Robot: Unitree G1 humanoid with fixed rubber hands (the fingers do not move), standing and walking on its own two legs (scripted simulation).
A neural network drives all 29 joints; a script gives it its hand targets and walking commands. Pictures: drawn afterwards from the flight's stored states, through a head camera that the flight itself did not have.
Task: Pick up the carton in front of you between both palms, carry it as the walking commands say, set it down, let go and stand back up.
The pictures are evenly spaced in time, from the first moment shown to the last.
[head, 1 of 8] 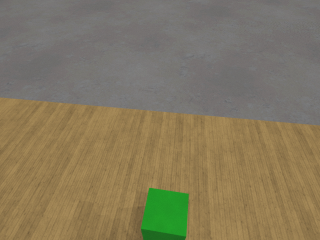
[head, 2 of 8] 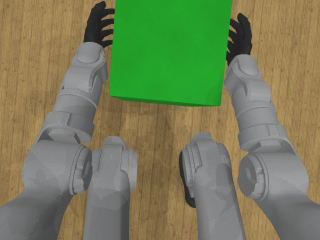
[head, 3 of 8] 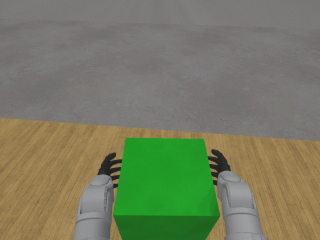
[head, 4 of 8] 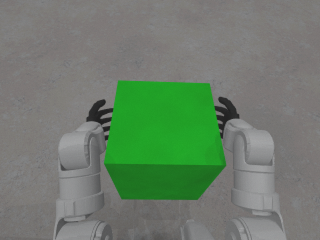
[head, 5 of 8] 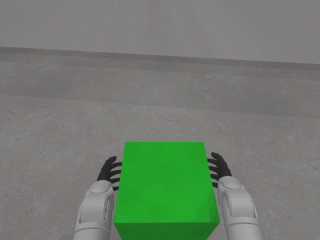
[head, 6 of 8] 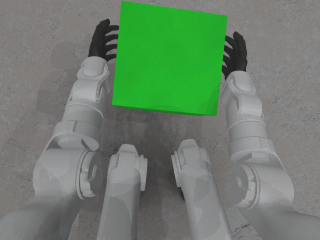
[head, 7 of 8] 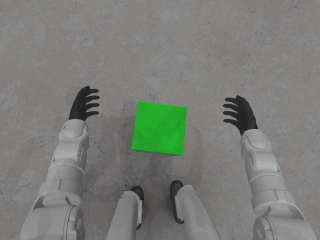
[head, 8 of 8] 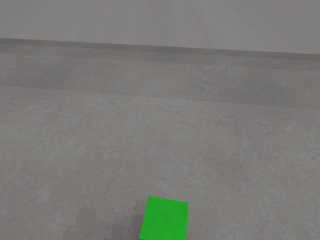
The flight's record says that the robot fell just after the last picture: no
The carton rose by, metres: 0.69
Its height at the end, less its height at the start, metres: -0.07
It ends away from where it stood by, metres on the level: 2.68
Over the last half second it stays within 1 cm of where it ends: yes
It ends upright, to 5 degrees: yes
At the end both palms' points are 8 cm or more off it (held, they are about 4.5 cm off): yes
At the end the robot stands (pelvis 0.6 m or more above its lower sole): yes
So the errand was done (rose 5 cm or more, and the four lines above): yes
